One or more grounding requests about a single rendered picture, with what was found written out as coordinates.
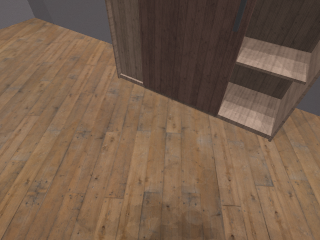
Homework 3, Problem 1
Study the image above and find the handle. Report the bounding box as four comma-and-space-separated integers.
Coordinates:
232, 0, 248, 32

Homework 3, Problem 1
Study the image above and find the wardrobe door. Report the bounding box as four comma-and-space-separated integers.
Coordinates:
138, 0, 257, 115
110, 0, 143, 82

